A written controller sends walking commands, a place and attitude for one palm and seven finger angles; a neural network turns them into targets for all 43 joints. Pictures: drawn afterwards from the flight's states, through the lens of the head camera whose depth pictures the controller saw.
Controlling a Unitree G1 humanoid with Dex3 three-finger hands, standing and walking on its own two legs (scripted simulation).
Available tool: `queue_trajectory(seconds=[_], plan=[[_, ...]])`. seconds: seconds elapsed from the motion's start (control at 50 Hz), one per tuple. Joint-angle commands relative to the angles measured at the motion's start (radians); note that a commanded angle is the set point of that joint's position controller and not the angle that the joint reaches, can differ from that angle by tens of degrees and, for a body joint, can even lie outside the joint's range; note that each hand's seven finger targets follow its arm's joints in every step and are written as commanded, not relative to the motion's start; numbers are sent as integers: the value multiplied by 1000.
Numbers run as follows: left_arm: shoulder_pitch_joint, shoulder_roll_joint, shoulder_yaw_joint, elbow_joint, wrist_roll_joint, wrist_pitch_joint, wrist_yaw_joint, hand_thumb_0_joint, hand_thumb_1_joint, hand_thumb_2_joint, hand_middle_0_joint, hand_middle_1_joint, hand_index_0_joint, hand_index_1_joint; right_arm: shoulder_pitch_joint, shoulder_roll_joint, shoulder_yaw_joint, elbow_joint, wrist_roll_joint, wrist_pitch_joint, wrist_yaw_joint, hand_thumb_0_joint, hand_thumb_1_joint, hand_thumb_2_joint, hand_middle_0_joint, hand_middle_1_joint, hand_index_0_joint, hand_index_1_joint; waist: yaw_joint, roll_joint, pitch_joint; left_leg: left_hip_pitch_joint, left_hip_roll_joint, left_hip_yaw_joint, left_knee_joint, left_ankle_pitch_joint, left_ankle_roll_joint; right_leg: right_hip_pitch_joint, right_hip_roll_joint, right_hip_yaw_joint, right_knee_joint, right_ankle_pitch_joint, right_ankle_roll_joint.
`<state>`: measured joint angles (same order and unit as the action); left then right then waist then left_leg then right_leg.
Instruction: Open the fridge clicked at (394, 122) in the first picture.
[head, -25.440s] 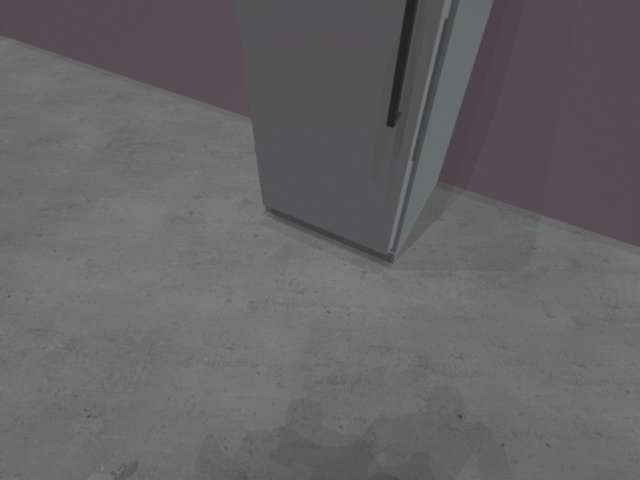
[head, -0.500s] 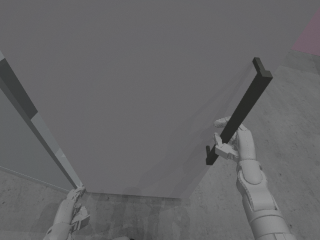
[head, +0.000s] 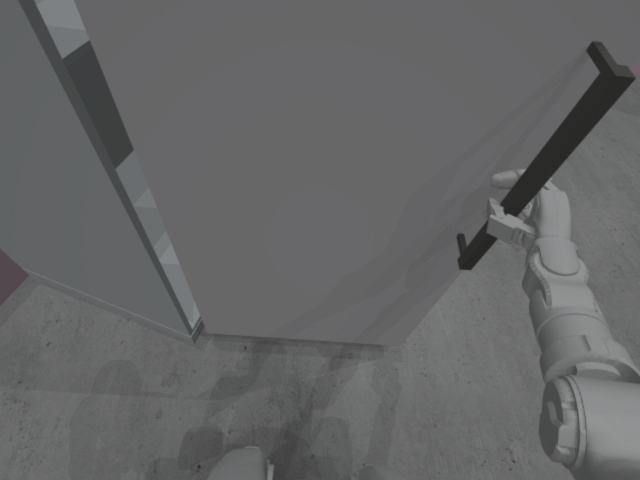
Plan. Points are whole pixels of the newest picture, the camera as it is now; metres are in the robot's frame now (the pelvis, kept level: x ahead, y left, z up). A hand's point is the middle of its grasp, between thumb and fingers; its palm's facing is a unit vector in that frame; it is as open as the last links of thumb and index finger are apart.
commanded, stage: stop walking and hold the door back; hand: right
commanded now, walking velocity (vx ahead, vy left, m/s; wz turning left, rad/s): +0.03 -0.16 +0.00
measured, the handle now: (515, 183) +0.49 -0.20 +0.10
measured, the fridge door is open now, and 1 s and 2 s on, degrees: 72 67 67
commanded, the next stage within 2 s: loosen the grip on the handle in 0.14 s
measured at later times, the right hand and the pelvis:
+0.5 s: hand (502, 195) +0.48 -0.19 +0.08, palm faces +0.13 +0.98 -0.16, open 8.8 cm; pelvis +0.04 -0.05 +0.00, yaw +4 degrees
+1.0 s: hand (503, 210) +0.49 -0.21 +0.04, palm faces +0.18 +0.96 -0.20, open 14.3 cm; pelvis +0.03 -0.06 -0.01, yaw +3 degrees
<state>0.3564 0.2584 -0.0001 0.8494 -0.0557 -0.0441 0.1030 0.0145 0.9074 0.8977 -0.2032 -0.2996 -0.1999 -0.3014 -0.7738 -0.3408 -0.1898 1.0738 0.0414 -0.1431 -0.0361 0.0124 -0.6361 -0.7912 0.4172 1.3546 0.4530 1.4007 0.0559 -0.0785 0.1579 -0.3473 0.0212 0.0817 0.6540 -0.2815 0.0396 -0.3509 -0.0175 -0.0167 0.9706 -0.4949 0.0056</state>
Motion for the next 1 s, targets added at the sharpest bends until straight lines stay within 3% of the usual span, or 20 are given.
queue_trajectory(seconds=[0.0,0.04,0.2,0.22,0.24,0.26,0.28,0.3,0.32,0.36,0.4,0.44,0.5,0.6,0.62,0.64,0.72,0.88,0.9,0.98], plan=[[-51,157,43,-124,5,-71,12,0,900,900,-200,-300,-200,-300,-477,-399,-125,-134,-11,-48,-27,0,-900,-900,450,1400,450,1400,-30,229,-362,345,327,-345,-294,185,108,-253,-60,74,220,51,21],[-60,168,39,-125,10,-70,11,0,900,900,-200,-300,-200,-300,-443,-484,-187,-106,-16,-62,-30,0,-900,-900,450,1400,450,1400,-27,210,-359,279,307,-260,-299,207,85,-205,-54,37,161,93,27],[-67,158,33,-206,27,-90,12,0,900,900,-200,-300,-200,-300,-407,-425,-181,-140,-23,-88,-35,0,-900,-900,450,1400,450,1400,-55,271,-392,290,252,-174,-249,347,67,-57,-30,-60,-196,191,33],[-75,142,112,-283,30,-127,-25,0,900,900,-200,-300,-200,-300,-715,-634,-291,-346,-97,-116,-6,0,-900,-900,450,1400,450,1400,-115,224,-501,451,172,-317,-209,521,45,-75,4,-73,-271,215,29],[-51,207,132,-133,94,-182,-31,0,900,900,-200,-300,-200,-300,-924,-724,-400,-283,-116,-73,0,0,-779,-842,450,1400,450,1400,-60,-8,-765,389,49,-140,-44,703,34,21,26,-90,-497,506,-20],[41,215,119,-196,60,-181,-57,0,900,900,-200,-300,-200,-300,-541,-342,-137,-39,-118,22,27,0,-658,-783,450,1400,450,1400,28,105,-736,97,13,-17,-1,576,-23,139,40,-49,-447,680,-23],[50,188,118,-189,48,-160,-71,0,900,900,-200,-300,-200,-300,-324,-238,-161,-5,-127,13,42,0,-538,-725,450,1400,450,1400,-1,282,-589,-18,-9,1,-79,402,-48,109,30,-24,-413,567,-37],[-30,169,97,-245,34,-136,-84,0,900,900,-200,-300,-200,-300,-270,-222,-137,-158,-90,-22,32,0,-417,-667,450,1400,450,1400,-35,343,-457,-12,-3,-21,-125,295,-57,62,10,-29,-444,409,-42],[-58,174,104,-282,40,-131,-87,0,900,900,-200,-300,-200,-300,-202,-177,-131,-208,-66,-14,5,0,-296,-608,450,1400,450,1400,-38,246,-482,55,3,-38,-84,435,-49,63,16,-70,-415,520,-49],[-15,147,98,-281,35,-112,-104,0,900,900,-200,-300,-200,-300,-193,-118,-76,-346,-76,62,-30,0,-54,-492,450,1400,450,1400,-57,-119,-634,57,5,-29,-32,534,-33,191,27,-75,-356,838,-26],[-38,148,92,-293,13,-103,-116,0,900,900,-200,-300,-200,-300,-190,-72,-13,-368,-83,124,-56,0,188,-375,450,1400,450,1400,-18,12,-468,-41,-12,-12,-105,230,-27,96,15,-63,-402,463,-19],[-48,154,93,-324,18,-101,-110,0,900,900,-200,-300,-200,-300,-142,-53,-6,-464,-89,156,-91,0,429,-258,437,1383,437,1383,-19,116,-527,1,-20,-3,-67,315,-24,111,-5,-38,-393,594,-32],[-45,136,84,-315,19,-86,-107,0,900,900,-200,-300,-200,-300,-199,-1,34,-544,-90,228,-125,0,550,-200,397,1333,397,1333,-11,-2,-555,-67,-27,-1,-61,248,-27,180,-21,-6,-384,635,-11],[-49,127,67,-304,32,-81,-90,0,900,900,-200,-300,-200,-300,-253,28,38,-546,-93,263,-174,0,550,-200,330,1250,330,1250,7,44,-509,-105,-38,4,-65,153,-22,140,-21,26,-397,502,-3],[-30,146,60,-275,39,-75,-75,0,900,900,-200,-300,-200,-300,-381,-169,-92,-483,-112,247,-187,0,550,-200,317,1233,317,1233,23,75,-469,-121,-38,-5,-67,124,-25,87,-16,33,-397,422,-7],[-29,140,53,-275,47,-69,-64,0,900,900,-200,-300,-200,-300,-419,-174,-86,-481,-118,230,-186,0,550,-200,303,1217,303,1217,24,69,-461,-113,-38,-12,-66,109,-25,65,-10,33,-401,391,-12],[-2,129,55,-260,50,-107,-71,0,900,900,-200,-300,-200,-300,-470,-23,24,-455,-96,125,-150,0,550,-200,250,1150,250,1150,36,-17,-582,-167,-42,-10,-34,110,-18,173,-16,59,-375,428,4],[50,144,70,-222,48,-126,-86,0,900,900,-200,-300,-200,-300,-480,-23,26,-369,-91,56,-154,0,550,-200,250,1150,250,1150,44,28,-570,-173,-49,-13,-32,117,-21,136,-10,59,-360,422,0],[75,165,71,-194,55,-109,-76,0,900,900,-200,-300,-200,-300,-340,-226,-157,-147,-110,66,-156,0,550,-200,250,1150,250,1150,15,157,-459,-154,-47,-15,-39,91,-21,-2,-3,45,-358,351,-10],[60,155,65,-246,51,-83,-79,0,900,900,-200,-300,-200,-300,-412,-257,-126,-263,-132,3,-103,0,550,-200,250,1150,250,1150,8,31,-541,-105,-37,-35,-31,108,-20,-10,18,8,-356,334,-20]])
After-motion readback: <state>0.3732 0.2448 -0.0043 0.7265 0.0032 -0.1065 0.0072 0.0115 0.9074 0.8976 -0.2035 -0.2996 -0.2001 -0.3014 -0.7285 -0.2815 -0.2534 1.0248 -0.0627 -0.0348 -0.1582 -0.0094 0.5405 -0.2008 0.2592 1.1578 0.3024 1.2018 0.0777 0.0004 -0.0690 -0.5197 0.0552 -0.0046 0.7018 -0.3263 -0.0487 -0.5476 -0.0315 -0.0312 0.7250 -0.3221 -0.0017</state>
